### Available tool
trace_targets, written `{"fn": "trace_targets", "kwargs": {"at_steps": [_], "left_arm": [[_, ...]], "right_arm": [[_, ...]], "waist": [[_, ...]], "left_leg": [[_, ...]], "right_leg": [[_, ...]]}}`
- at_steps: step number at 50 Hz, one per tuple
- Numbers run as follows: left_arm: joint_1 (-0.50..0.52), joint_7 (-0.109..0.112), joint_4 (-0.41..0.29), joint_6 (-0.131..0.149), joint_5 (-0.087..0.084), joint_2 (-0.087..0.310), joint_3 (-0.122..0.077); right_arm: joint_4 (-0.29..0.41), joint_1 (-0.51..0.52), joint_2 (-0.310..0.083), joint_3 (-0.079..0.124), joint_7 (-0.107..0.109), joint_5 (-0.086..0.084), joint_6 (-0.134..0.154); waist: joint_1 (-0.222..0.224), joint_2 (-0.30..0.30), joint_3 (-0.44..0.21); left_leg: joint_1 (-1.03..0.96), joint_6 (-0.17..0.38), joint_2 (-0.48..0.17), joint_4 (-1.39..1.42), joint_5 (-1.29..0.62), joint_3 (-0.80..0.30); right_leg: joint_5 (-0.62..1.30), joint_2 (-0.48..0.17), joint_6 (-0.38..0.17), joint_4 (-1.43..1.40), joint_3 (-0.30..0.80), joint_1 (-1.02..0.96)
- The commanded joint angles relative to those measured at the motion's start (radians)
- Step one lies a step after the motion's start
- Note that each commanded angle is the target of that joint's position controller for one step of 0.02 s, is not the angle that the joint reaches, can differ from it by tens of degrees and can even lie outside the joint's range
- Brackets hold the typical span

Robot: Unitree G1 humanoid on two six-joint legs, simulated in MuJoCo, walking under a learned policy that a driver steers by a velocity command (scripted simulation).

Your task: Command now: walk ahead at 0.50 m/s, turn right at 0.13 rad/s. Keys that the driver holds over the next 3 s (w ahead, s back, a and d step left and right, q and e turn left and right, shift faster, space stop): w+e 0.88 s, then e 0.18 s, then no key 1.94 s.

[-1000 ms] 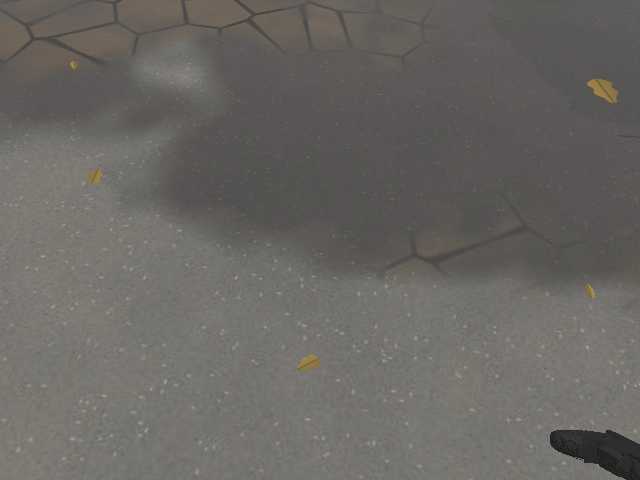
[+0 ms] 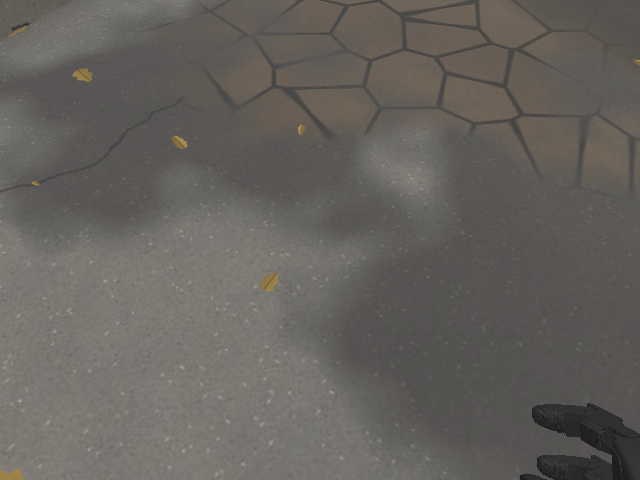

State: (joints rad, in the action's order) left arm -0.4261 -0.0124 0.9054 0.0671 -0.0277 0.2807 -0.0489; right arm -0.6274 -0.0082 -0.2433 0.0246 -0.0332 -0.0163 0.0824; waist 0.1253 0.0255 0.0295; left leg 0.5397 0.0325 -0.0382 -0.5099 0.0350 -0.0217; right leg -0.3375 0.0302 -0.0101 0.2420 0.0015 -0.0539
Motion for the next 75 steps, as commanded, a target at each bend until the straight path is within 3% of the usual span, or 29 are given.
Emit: {"fn": "trace_targets", "kwargs": {"at_steps": [1, 2, 3, 4, 5, 7, 11, 18, 24, 26, 28, 29, 30, 31, 32, 33, 35, 43, 50, 52, 53, 54, 56, 59, 64, 69, 70, 72, 75], "left_arm": [[0.035, 0.01, -0.052, -0.004, 0.0, 0.185, -0.034], [0.061, 0.011, -0.085, 0.001, 0.019, 0.146, -0.016], [-0.06, 0.01, -0.107, 0.017, 0.022, 0.022, 0.022], [-0.046, 0.008, -0.088, 0.028, 0.0, 0.096, 0.005], [0.033, 0.008, -0.111, 0.028, -0.022, 0.157, -0.017], [0.107, 0.012, -0.126, 0.014, -0.008, 0.133, -0.021], [0.079, 0.013, -0.127, -0.036, 0.0, 0.062, -0.021], [0.277, -0.02, -0.203, -0.03, 0.009, 0.037, -0.011], [0.411, -0.049, -0.294, -0.035, 0.01, 0.06, -0.013], [0.352, -0.05, -0.3, -0.041, 0.011, 0.092, -0.032], [0.062, -0.032, -0.228, -0.048, 0.004, 0.193, -0.092], [-0.024, -0.008, -0.213, -0.056, -0.001, 0.305, -0.121], [0.016, -0.017, -0.257, -0.037, 0.005, 0.338, -0.113], [0.022, -0.027, -0.257, -0.021, 0.008, 0.241, -0.086], [0.051, -0.026, -0.251, -0.011, 0.009, 0.202, -0.075], [0.117, -0.024, -0.258, -0.008, 0.007, 0.174, -0.066], [0.196, -0.015, -0.29, -0.007, 0.024, 0.129, -0.049], [0.115, 0.025, -0.258, -0.011, 0.007, 0.176, -0.063], [0.1, 0.047, -0.247, -0.051, 0.006, 0.169, -0.069], [0.139, 0.046, -0.292, -0.05, 0.017, 0.097, -0.045], [-0.039, 0.045, -0.285, -0.048, 0.031, 0.024, -0.025], [-0.15, 0.039, -0.272, -0.046, 0.008, 0.115, -0.033], [0.039, 0.049, -0.272, -0.076, 0.001, 0.197, -0.058], [0.083, 0.055, -0.286, -0.112, 0.012, 0.126, -0.047], [0.111, 0.048, -0.285, -0.106, 0.029, 0.068, -0.019], [0.147, 0.03, -0.279, -0.114, 0.038, 0.08, -0.021], [0.165, 0.032, -0.294, -0.113, 0.05, 0.098, -0.021], [0.236, 0.036, -0.297, -0.107, 0.06, 0.15, -0.022], [0.271, 0.022, -0.303, -0.08, 0.067, 0.086, -0.006]], "right_arm": [[0.03, -0.155, -0.168, 0.069, 0.006, 0.007, 0.022], [-0.002, -0.336, -0.234, 0.091, 0.019, 0.025, 0.02], [-0.019, -0.421, -0.319, 0.109, 0.025, 0.038, 0.008], [-0.026, -0.443, -0.23, 0.089, 0.025, 0.029, 0.001], [-0.029, -0.377, -0.185, 0.071, 0.026, 0.02, 0.001], [-0.033, -0.253, -0.12, 0.051, 0.019, 0.018, 0.007], [-0.061, -0.173, -0.115, 0.058, 0.015, 0.029, 0.041], [-0.121, -0.222, -0.18, 0.079, 0.041, 0.026, 0.034], [-0.169, -0.294, -0.231, 0.1, 0.043, -0.006, -0.006], [-0.166, -0.278, -0.262, 0.108, 0.048, -0.013, -0.02], [-0.156, -0.273, -0.24, 0.096, 0.055, -0.013, -0.031], [-0.118, -0.314, -0.142, 0.064, 0.053, 0.028, -0.02], [-0.076, -0.335, -0.092, 0.037, 0.043, 0.025, 0.017], [-0.059, -0.214, -0.189, 0.059, 0.03, -0.014, 0.043], [-0.042, -0.171, -0.189, 0.057, 0.026, -0.027, 0.058], [-0.055, -0.171, -0.178, 0.056, 0.035, -0.006, 0.062], [-0.067, -0.195, -0.19, 0.067, 0.038, 0.022, 0.045], [-0.013, -0.005, -0.104, 0.036, 0.028, 0.025, 0.022], [-0.004, -0.02, -0.172, 0.065, 0.009, 0.024, 0.045], [-0.02, -0.178, -0.232, 0.082, 0.023, 0.053, 0.051], [-0.018, -0.229, -0.269, 0.084, 0.029, 0.069, 0.036], [-0.038, -0.264, -0.259, 0.088, 0.02, 0.035, 0.016], [-0.004, -0.156, -0.142, 0.053, 0.025, 0.032, -0.009], [-0.023, -0.071, -0.13, 0.038, 0.024, 0.044, -0.027], [-0.065, -0.054, -0.162, 0.048, 0.025, 0.028, -0.033], [-0.097, -0.057, -0.15, 0.031, 0.021, 0.009, -0.057], [-0.116, -0.094, -0.118, 0.018, 0.017, 0.014, -0.054], [-0.123, -0.171, -0.057, 0.002, 0.015, 0.037, -0.05], [-0.154, -0.121, -0.121, 0.014, 0.027, 0.042, -0.059]], "waist": [[-0.184, -0.106, -0.103], [-0.264, -0.054, -0.246], [-0.231, 0.201, -0.408], [-0.256, 0.191, -0.442], [-0.243, 0.135, -0.26], [-0.182, 0.077, -0.1], [-0.105, 0.076, -0.02], [-0.156, 0.017, 0.036], [-0.188, 0.018, 0.07], [-0.138, 0.053, 0.005], [0.013, 0.015, -0.158], [-0.004, -0.198, -0.232], [-0.063, -0.283, -0.387], [-0.001, -0.139, -0.33], [-0.021, -0.123, -0.209], [-0.069, -0.043, -0.137], [-0.129, -0.07, -0.091], [-0.075, -0.102, -0.029], [-0.108, -0.161, -0.066], [-0.185, -0.072, -0.223], [-0.116, 0.191, -0.354], [-0.103, 0.279, -0.451], [-0.146, 0.083, -0.243], [-0.097, 0.098, -0.109], [-0.103, 0.122, -0.18], [-0.091, 0.097, -0.116], [-0.096, 0.061, -0.103], [-0.197, -0.236, -0.1], [-0.157, -0.163, -0.016]], "left_leg": [[-0.348, 0.055, 0.038, 0.069, 0.005, 0.027], [-0.652, 0.113, -0.103, 0.009, -0.052, -0.099], [-1.004, 0.254, -0.38, 0.041, 0.012, -0.496], [-0.961, 0.275, -0.4, 0.133, 0.144, -0.648], [-0.82, 0.229, -0.359, 0.167, 0.164, -0.494], [-0.568, 0.182, -0.269, 0.248, 0.121, -0.288], [-0.36, 0.177, -0.23, 0.378, 0.01, -0.091], [-0.421, 0.144, -0.213, 0.397, -0.072, 0.126], [-0.616, 0.11, -0.271, 0.299, -0.198, 0.183], [-0.638, 0.085, -0.264, 0.145, -0.54, 0.217], [-0.477, 0.023, -0.191, -0.265, -0.594, 0.269], [-0.116, -0.039, -0.097, -0.623, 0.015, 0.268], [0.159, -0.072, 0.086, -0.868, 0.583, 0.037], [0.267, -0.052, 0.027, -0.897, 0.519, -0.077], [0.29, -0.028, -0.013, -0.837, 0.432, -0.061], [0.237, -0.025, -0.057, -0.746, 0.36, -0.059], [0.109, -0.038, -0.09, -0.641, 0.284, -0.064], [0.025, -0.109, -0.006, -0.152, -0.073, -0.029], [-0.145, -0.042, 0.064, 0.049, -0.046, -0.053], [-0.481, 0.041, -0.098, 0.068, -0.361, -0.14], [-0.792, 0.193, -0.368, 0.004, -0.726, -0.427], [-0.838, 0.287, -0.463, 0.041, -0.497, -0.659], [-0.621, 0.209, -0.319, 0.109, -0.232, -0.415], [-0.321, 0.178, -0.195, 0.189, -0.218, -0.205], [-0.311, 0.213, -0.2, 0.19, -0.344, -0.115], [-0.213, 0.142, -0.161, 0.183, 0.144, -0.115], [-0.167, 0.077, -0.133, 0.166, 0.235, -0.103], [-0.26, -0.038, 0.001, 0.058, 0.315, 0.045], [-0.326, -0.057, -0.006, 0.063, 0.177, 0.033]], "right_leg": [[0.756, -0.211, -0.113, 0.22, 0.117, 0.095], [0.577, -0.158, -0.076, 0.472, 0.087, 0.28], [-0.028, -0.014, -0.008, 0.843, 0.014, 0.654], [-0.25, -0.022, -0.006, 0.989, 0.125, 0.753], [-0.183, -0.068, -0.008, 1.027, 0.124, 0.816], [-0.048, -0.132, 0.001, 0.951, 0.088, 0.773], [0.086, -0.164, 0.026, 0.89, 0.094, 0.668], [0.393, -0.15, 0.018, 0.544, 0.047, 0.696], [0.235, -0.118, -0.047, 0.404, -0.031, 0.728], [0.132, -0.051, -0.087, 0.399, -0.095, 0.597], [0.196, 0.035, -0.154, 0.315, -0.101, 0.164], [0.202, -0.195, -0.26, 0.283, 0.287, -0.145], [0.029, -0.378, -0.437, 0.098, 0.836, -0.329], [0.015, -0.361, -0.378, 0.041, 0.757, -0.302], [0.068, -0.323, -0.338, 0.047, 0.605, -0.183], [0.164, -0.274, -0.298, 0.05, 0.492, -0.039], [0.333, -0.22, -0.278, 0.015, 0.383, 0.141], [0.339, -0.123, -0.223, -0.005, 0.245, 0.286], [0.48, -0.131, -0.133, 0.244, 0.385, 0.182], [0.343, -0.023, -0.052, 0.548, 0.318, 0.29], [-0.376, 0.112, 0.016, 0.851, 0.214, 0.554], [-0.402, 0.064, 0.041, 1.043, 0.203, 0.664], [-0.24, -0.002, 0.082, 1.094, 0.154, 0.722], [-0.168, -0.043, 0.089, 0.923, 0.105, 0.566], [-0.039, -0.055, 0.078, 0.572, 0.05, 0.373], [0.155, -0.034, 0.014, 0.234, 0.012, 0.182], [0.219, -0.081, -0.016, 0.168, 0.075, 0.128], [0.11, -0.242, -0.125, 0.098, 0.25, 0.302], [-0.06, -0.127, -0.043, 0.093, 0.166, 0.385]]}}
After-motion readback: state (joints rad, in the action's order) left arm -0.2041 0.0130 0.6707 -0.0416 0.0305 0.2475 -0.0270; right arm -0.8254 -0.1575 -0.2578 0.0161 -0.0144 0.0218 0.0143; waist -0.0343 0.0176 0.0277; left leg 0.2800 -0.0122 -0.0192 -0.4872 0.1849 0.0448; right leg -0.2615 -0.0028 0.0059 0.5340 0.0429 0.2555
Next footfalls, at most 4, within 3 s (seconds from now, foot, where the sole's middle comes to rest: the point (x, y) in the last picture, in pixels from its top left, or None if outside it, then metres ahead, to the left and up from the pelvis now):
0.04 left None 0.19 0.12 -0.77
0.56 right None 0.41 -0.18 -0.77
1.04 left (430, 355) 0.75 -0.12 -0.77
1.40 right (512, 446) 0.56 -0.29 -0.77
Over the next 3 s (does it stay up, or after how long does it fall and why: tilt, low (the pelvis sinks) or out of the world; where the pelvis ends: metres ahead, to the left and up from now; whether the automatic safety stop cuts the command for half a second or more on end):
stays up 0.62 -0.19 0.00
